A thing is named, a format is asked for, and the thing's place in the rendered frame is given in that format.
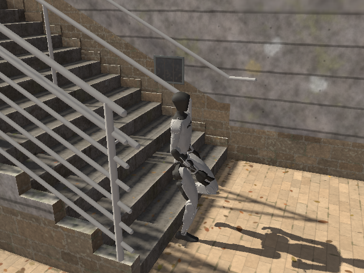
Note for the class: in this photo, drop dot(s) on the stairs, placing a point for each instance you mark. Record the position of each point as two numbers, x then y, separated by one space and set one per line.
156 202

